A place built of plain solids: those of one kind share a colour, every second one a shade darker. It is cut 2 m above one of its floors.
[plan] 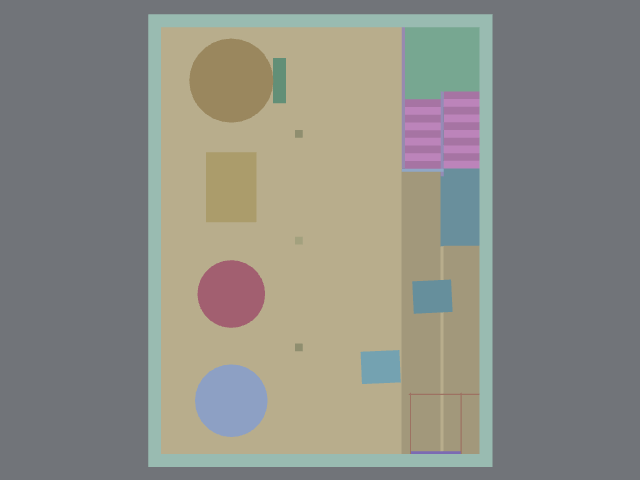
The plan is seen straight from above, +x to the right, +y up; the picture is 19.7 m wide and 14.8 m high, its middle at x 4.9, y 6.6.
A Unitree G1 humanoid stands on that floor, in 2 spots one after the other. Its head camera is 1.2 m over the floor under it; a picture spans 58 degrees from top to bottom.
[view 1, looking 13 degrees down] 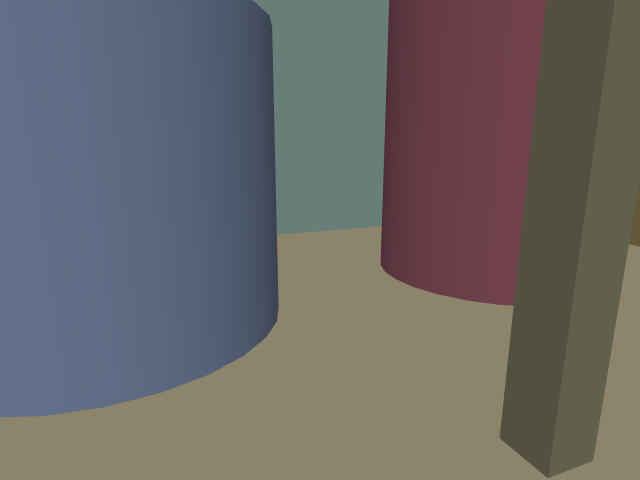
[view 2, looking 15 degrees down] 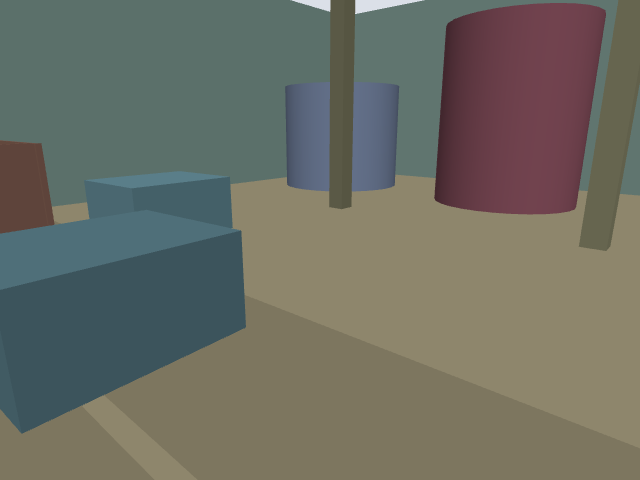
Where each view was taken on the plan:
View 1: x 5.30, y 1.90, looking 158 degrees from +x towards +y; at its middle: upper_floor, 5.33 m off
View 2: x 9.27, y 7.25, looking -139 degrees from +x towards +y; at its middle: upper_floor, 4.64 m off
